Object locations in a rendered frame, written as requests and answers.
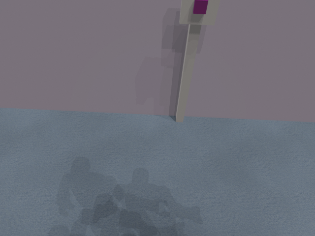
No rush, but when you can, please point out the panel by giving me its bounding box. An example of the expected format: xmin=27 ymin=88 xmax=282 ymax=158
xmin=176 ymin=0 xmax=220 ymax=122

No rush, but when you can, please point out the button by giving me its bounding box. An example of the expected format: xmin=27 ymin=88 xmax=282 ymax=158
xmin=193 ymin=0 xmax=208 ymax=14

